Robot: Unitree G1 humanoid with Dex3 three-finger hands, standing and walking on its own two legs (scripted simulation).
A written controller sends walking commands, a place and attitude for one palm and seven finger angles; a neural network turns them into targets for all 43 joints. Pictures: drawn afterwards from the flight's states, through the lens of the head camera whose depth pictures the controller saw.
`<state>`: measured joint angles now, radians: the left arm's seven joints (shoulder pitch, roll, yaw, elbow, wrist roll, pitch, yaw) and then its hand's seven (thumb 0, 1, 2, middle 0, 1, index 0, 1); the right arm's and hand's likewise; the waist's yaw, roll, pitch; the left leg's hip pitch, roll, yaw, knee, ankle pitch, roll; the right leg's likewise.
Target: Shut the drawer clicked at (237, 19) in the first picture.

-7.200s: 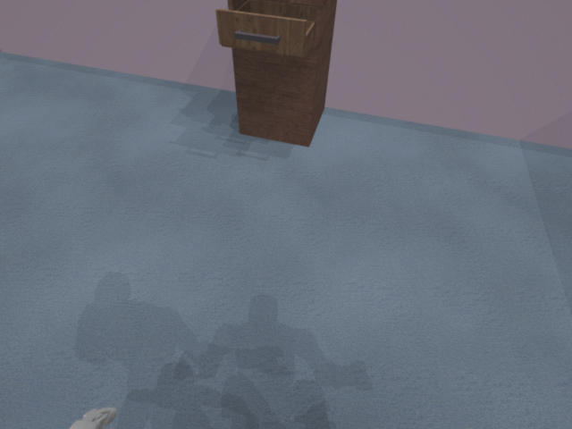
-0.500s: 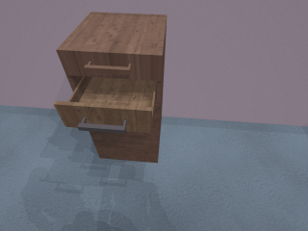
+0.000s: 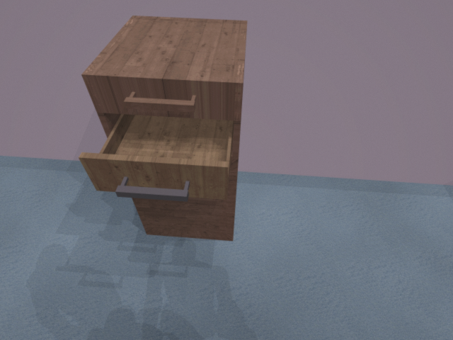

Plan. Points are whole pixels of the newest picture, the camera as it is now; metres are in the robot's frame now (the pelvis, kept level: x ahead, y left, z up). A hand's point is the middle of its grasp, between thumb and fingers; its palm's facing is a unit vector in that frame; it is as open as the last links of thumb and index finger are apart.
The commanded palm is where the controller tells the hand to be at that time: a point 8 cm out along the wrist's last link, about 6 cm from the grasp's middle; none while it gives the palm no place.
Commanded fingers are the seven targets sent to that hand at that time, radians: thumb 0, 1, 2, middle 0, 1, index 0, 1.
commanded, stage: come to a stop and stand still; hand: left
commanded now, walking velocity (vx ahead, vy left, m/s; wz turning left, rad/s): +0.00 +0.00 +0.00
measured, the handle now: (154, 187) +0.50 +0.23 -0.10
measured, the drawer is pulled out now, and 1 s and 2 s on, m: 0.19 0.19 0.19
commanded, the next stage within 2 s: look again from close up in 0.10 s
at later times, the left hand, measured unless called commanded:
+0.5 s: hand out of the picture +0.04 +0.20 -0.18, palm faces +0.04 -0.97 -0.24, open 7.4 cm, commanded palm none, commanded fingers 0.00 0.90 0.90 -0.20 -0.30 -0.20 -0.30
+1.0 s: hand out of the picture -0.03 +0.20 -0.18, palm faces +0.03 -0.98 -0.18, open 7.4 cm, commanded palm none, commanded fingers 0.00 0.90 0.90 -0.20 -0.30 -0.20 -0.30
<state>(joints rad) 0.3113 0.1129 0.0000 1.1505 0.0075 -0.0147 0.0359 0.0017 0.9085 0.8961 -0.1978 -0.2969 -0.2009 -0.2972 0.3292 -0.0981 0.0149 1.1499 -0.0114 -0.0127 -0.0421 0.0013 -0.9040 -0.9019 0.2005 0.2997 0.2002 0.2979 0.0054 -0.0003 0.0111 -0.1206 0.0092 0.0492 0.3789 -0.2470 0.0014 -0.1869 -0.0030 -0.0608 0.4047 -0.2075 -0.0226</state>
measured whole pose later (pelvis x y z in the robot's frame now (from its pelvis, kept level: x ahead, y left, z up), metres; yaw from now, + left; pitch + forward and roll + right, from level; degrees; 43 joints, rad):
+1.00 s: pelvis -0.01 +0.03 -0.01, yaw +0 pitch -3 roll +0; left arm 0.35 0.15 -0.01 1.10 0.02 0.01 0.03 0.00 0.91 0.90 -0.20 -0.30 -0.20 -0.30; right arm 0.33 -0.17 0.01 1.13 -0.02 0.01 -0.01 0.00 -0.91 -0.90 0.20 0.30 0.20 0.30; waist 0.00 0.00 0.01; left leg -0.13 -0.03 0.06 0.45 -0.29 0.05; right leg -0.19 -0.04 -0.04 0.48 -0.26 0.01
